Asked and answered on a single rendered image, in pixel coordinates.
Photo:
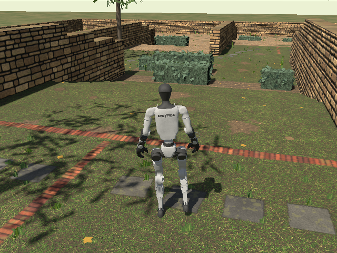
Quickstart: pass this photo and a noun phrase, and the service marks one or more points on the robot left forearm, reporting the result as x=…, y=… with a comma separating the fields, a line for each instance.
x=142, y=140

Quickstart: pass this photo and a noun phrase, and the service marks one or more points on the robot left hand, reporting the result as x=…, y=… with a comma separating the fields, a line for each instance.
x=139, y=151

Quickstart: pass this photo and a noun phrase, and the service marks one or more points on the robot left upper arm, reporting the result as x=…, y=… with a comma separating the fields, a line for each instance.
x=147, y=121

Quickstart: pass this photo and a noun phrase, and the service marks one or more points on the robot right forearm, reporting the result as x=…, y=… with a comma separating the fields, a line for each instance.
x=192, y=137

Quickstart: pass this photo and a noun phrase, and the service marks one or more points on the robot head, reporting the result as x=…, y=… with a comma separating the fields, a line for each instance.
x=165, y=93

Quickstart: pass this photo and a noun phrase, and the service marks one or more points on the right robot thigh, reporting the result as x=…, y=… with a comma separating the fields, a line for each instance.
x=181, y=154

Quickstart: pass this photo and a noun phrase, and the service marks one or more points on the robot right hand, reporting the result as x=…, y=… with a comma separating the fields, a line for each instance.
x=194, y=145

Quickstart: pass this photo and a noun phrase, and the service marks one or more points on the robot right upper arm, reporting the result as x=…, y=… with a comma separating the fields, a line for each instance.
x=186, y=119

